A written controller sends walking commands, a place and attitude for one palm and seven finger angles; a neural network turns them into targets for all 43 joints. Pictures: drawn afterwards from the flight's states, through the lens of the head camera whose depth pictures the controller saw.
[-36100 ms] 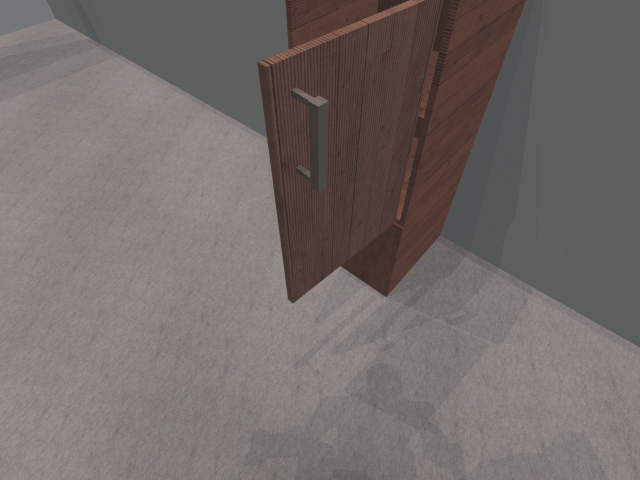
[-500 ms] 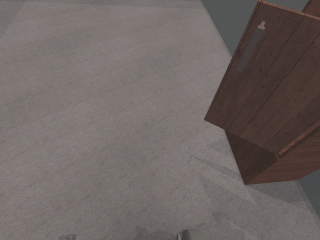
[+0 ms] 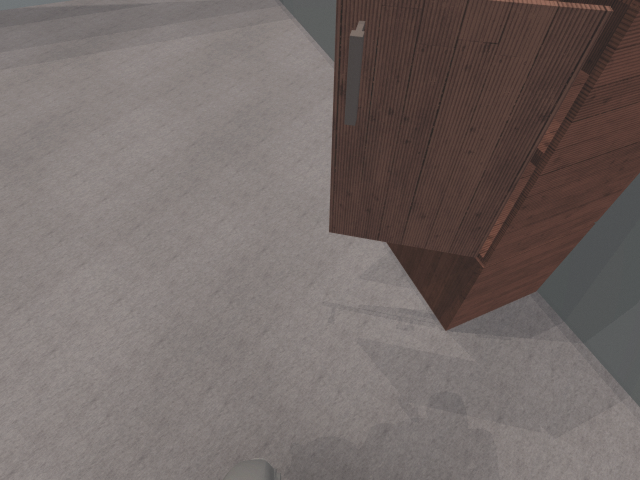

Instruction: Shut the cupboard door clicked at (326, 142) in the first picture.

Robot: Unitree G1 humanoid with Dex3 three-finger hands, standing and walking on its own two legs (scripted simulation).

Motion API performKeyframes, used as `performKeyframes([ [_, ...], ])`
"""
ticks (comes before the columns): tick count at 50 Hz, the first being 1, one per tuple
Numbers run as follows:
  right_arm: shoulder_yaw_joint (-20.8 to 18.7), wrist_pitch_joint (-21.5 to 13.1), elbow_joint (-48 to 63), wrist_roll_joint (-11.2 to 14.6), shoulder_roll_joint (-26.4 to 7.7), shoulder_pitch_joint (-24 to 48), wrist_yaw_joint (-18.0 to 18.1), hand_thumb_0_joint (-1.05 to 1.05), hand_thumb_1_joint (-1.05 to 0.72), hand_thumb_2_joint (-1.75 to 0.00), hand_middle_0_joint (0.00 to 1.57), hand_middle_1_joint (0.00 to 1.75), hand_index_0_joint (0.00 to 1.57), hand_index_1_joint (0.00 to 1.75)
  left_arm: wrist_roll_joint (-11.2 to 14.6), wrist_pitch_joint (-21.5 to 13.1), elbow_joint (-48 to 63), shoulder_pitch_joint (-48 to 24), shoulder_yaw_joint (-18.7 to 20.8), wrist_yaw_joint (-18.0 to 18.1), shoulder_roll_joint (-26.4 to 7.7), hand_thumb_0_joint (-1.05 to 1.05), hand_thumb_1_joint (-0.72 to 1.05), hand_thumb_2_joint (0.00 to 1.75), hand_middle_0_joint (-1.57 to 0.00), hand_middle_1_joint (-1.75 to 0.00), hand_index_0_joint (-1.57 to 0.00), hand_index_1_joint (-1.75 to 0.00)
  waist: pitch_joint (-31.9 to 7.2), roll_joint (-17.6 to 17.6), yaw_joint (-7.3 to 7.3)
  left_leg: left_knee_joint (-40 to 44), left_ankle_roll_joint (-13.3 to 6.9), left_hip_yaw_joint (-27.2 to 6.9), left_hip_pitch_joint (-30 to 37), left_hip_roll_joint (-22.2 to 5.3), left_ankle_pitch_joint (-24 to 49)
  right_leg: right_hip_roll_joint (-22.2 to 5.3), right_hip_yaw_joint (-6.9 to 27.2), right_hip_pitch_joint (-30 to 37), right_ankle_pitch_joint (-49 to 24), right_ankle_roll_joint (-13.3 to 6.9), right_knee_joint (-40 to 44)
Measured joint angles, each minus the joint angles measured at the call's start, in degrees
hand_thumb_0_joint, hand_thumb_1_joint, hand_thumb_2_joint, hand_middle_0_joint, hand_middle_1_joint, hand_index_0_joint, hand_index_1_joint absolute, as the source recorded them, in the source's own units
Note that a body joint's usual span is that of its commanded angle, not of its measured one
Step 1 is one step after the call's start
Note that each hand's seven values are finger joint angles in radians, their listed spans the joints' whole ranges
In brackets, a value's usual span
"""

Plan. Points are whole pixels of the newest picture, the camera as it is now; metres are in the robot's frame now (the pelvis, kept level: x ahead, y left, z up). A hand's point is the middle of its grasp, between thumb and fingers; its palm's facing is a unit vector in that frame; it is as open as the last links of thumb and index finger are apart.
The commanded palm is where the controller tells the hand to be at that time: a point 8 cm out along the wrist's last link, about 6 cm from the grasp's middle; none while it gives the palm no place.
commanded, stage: turn to face it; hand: left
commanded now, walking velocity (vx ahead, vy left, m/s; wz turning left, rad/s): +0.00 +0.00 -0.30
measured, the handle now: (355, 75) +0.71 -0.02 +0.12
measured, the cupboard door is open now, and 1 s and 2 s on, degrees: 54 54 54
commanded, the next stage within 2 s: take the last steps up to it in 0.18 s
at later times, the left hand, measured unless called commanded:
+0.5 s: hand out of the picture +0.13 +0.19 -0.16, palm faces -0.20 -0.96 -0.21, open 7.4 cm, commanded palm none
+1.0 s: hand out of the picture +0.13 +0.12 -0.20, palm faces -0.17 -0.98 -0.10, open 7.4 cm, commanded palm none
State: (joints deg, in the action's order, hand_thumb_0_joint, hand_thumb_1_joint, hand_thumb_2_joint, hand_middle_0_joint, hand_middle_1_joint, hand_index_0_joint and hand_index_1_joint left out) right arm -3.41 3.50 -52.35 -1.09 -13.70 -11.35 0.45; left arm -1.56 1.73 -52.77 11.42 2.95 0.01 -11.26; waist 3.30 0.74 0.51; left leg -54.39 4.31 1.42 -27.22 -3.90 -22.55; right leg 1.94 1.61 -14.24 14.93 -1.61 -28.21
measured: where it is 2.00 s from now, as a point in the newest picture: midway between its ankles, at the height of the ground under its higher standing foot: outside the picture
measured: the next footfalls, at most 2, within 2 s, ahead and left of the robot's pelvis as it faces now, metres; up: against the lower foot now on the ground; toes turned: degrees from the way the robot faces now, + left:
left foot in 0.12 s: +0.06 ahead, +0.13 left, +0.00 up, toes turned +0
right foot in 0.54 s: +0.02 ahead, -0.12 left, +0.00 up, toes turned -15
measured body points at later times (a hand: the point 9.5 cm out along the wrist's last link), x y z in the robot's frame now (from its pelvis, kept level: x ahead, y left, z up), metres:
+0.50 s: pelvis +0.01 +0.01 +0.00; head +0.03 +0.00 +0.45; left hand +0.14 +0.24 -0.14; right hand -0.03 -0.23 -0.15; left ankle +0.02 +0.13 -0.74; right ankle -0.03 -0.10 -0.72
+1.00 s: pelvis +0.14 -0.04 -0.02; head +0.17 -0.01 +0.43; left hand +0.14 +0.17 -0.19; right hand +0.15 -0.28 -0.15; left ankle +0.22 +0.04 -0.74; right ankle -0.01 -0.11 -0.70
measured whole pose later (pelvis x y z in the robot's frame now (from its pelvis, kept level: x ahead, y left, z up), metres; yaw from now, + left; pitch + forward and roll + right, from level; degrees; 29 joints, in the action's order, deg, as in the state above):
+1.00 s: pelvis +0.14 -0.04 -0.02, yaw -13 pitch -1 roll -1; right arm -1.5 -2.5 -57.4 -2.5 -8.0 -11.5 0.5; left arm -1.0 -0.7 -65.5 19.7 1.9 0.1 -8.2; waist 4.2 -3.1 0.0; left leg -37.4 -3.3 8.1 -22.0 -3.0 -13.7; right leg 2.1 -2.3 -10.1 29.8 -3.1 -50.1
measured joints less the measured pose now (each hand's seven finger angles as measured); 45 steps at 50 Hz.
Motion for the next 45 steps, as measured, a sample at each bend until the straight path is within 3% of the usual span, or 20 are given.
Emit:
performKeyframes([
  [3, 0.25, -0.46, -0.04, 0.24, 0.7, 0.43, 0.26, 0.01, -0.91, -0.89, 0.2, 0.3, 0.2, 0.3, -0.14, 0.05, -0.58, 0.46, 0.12, -0.02, 0.1, 0.01, 0.9, 0.9, -0.2, -0.3, -0.21, -0.3, -0.32, -1.0, -0.68, 8.74, -0.51, 0.03, 3.79, 1.13, -0.3, 0.43, 1.33, -0.44, 0.5, 0.57, -0.84],
  [5, 0.64, -1.32, 0.07, 0.35, 1.13, 0.36, 0.48, 0.0, -0.91, -0.89, 0.2, 0.3, 0.2, 0.3, 0.14, 0.3, -1.04, 0.85, 0.31, 0.08, -0.03, 0.01, 0.9, 0.9, -0.2, -0.3, -0.21, -0.3, -0.67, -1.51, -0.82, 17.87, -0.97, 0.28, 7.89, 1.72, 4.58, 0.86, 2.19, -1.23, 1.47, 1.32, -2.6],
  [6, 0.83, -1.95, 0.0, 0.29, 1.44, 0.22, 0.61, 0.0, -0.91, -0.89, 0.2, 0.3, 0.2, 0.3, 0.38, 0.5, -1.31, 0.94, 0.43, 0.12, -0.24, 0.01, 0.9, 0.9, -0.2, -0.3, -0.21, -0.3, -0.89, -1.9, -0.73, 20.8, -2.64, 0.58, 9.21, 1.84, 6.78, 1.01, 2.55, -1.9, 2.26, 1.75, -4.05],
  [9, 1.91, -2.58, -0.13, -0.52, 2.95, -0.04, 0.97, 0.0, -0.91, -0.89, 0.2, 0.3, 0.2, 0.3, 0.62, 1.39, -2.12, 0.69, 0.93, 0.23, -1.18, 0.01, 0.91, 0.9, -0.2, -0.3, -0.21, -0.3, -0.54, -3.56, -1.11, 20.51, -5.69, 2.7, 10.23, 1.74, 5.35, 0.84, 2.22, -5.43, 11.64, 2.14, -15.19],
  [12, 2.54, -2.81, -0.07, -0.98, 3.84, -1.14, 1.47, 0.0, -0.9, -0.89, 0.2, 0.3, 0.2, 0.3, 0.3, 2.09, -2.67, 0.25, 1.36, -0.28, -1.6, 0.01, 0.91, 0.9, -0.2, -0.3, -0.2, -0.3, -0.48, -2.91, -0.7, 23.17, -5.99, 3.55, 12.0, 0.8, 5.98, 0.35, 0.28, -8.62, 13.46, 2.86, -26.37],
  [14, 2.75, -2.81, -0.51, -1.1, 4.15, -1.73, 1.63, 0.0, -0.9, -0.89, 0.2, 0.3, 0.2, 0.3, 0.28, 2.19, -2.57, -0.31, 1.55, -0.53, -1.74, 0.01, 0.91, 0.9, -0.2, -0.3, -0.2, -0.3, -0.19, -2.27, -0.68, 25.12, -5.97, 3.96, 12.99, 0.32, 7.08, -0.48, -0.55, -9.22, 12.73, 3.34, -28.49],
  [20, 2.23, -2.77, -2.61, -1.39, 4.15, -3.54, 1.35, 0.0, -0.91, -0.89, 0.2, 0.3, 0.2, 0.3, 0.1, 2.18, -2.81, -1.12, 1.58, -1.19, -1.72, 0.01, 0.91, 0.9, -0.2, -0.3, -0.2, -0.3, -0.37, -0.59, 0.01, 27.37, -5.35, 6.11, 14.44, -0.92, 7.91, -2.39, -2.29, -6.86, 11.27, 3.38, -22.01],
  [24, 1.32, -2.94, -4.2, -1.57, 2.94, -5.65, 0.83, 0.0, -0.91, -0.89, 0.2, 0.3, 0.21, 0.3, -0.21, 2.06, -3.52, -1.18, 1.31, -2.15, -1.27, 0.01, 0.91, 0.9, -0.2, -0.3, -0.2, -0.3, -1.36, 0.88, 1.48, 26.59, -4.22, 7.6, 15.06, -2.21, 6.83, -2.22, -4.19, -3.24, 10.75, 2.42, -13.24],
  [26, 0.86, -2.87, -5.25, -1.41, 2.09, -7.04, 0.7, 0.0, -0.9, -0.89, 0.2, 0.3, 0.21, 0.3, -0.27, 1.41, -3.53, -1.12, 1.21, -2.55, -1.07, 0.01, 0.91, 0.9, -0.2, -0.3, -0.2, -0.3, -1.95, 1.39, 1.91, 24.65, -3.3, 8.06, 14.93, -2.93, 5.46, -1.74, -5.13, 0.09, 7.04, 1.75, -5.65],
  [28, 0.49, -2.5, -6.49, -0.94, 1.34, -8.38, 0.57, 0.0, -0.9, -0.89, 0.2, 0.3, 0.2, 0.3, -0.41, -0.04, -3.5, -0.93, 1.21, -2.38, -0.98, 0.01, 0.91, 0.9, -0.2, -0.3, -0.2, -0.3, -2.61, 1.24, 1.67, 19.06, -2.84, 7.72, 13.18, -3.17, 0.17, -1.43, -4.79, 2.19, 2.57, 0.17, -0.55],
  [30, 0.2, -1.27, -7.99, -0.8, 0.43, -8.73, 0.34, 0.0, -0.9, -0.89, 0.2, 0.3, 0.2, 0.3, -0.21, -0.97, -3.73, -0.49, 0.88, -1.65, 0.0, 0.01, 0.91, 0.9, -0.2, -0.3, -0.2, -0.3, -2.78, 2.15, 1.58, 8.15, -3.34, 3.95, 8.93, -2.38, -5.4, -0.56, -5.6, 3.06, 2.53, -0.91, -1.27],
  [32, -0.03, -0.68, -8.81, -0.85, 0.16, -8.65, 0.0, 0.01, -0.91, -0.89, 0.2, 0.3, 0.2, 0.3, -0.06, -1.66, -4.01, 0.98, 0.73, -0.89, 0.64, 0.0, 0.91, 0.9, -0.2, -0.3, -0.2, -0.3, -3.26, 1.59, 1.06, -0.27, -3.46, 2.82, 4.81, -1.34, -4.8, -0.33, -5.55, 5.16, 2.94, -1.63, 0.84],
  [35, -0.22, -0.98, -8.25, -1.09, 0.25, -7.37, -0.52, 0.01, -0.91, -0.89, 0.2, 0.3, 0.2, 0.3, 0.15, -2.47, -5.44, 3.37, 0.32, -0.26, 1.29, 0.0, 0.91, 0.9, -0.2, -0.3, -0.2, -0.3, -3.21, 0.41, 1.06, -4.66, -2.84, 2.67, -0.09, -1.21, 0.25, 0.09, -5.22, 8.32, 1.83, -1.78, 5.18],
  [39, -0.18, -2.03, -6.63, -0.98, 1.13, -5.01, -0.86, 0.01, -0.91, -0.89, 0.19, 0.3, 0.2, 0.3, 0.29, -3.39, -8.21, 5.45, -0.57, -0.12, 2.37, 0.0, 0.91, 0.9, -0.2, -0.3, -0.2, -0.3, -2.0, -0.18, 1.62, -0.21, -2.14, 2.58, -3.18, -1.92, 5.48, 1.31, -5.78, 11.63, 1.56, -1.98, 8.95],
  [45, 0.82, -3.62, -6.02, -0.66, 3.67, -1.61, -0.82, 0.01, -0.91, -0.89, 0.19, 0.3, 0.2, 0.3, 0.24, -3.85, -11.68, 7.64, -1.13, 0.06, 3.41, 0.01, 0.91, 0.9, -0.2, -0.3, -0.2, -0.3, -0.16, -1.66, 0.08, 15.11, -3.26, 4.15, 1.04, -0.9, 7.69, 2.04, -6.12, 14.96, 5.99, -1.42, 7.61],
])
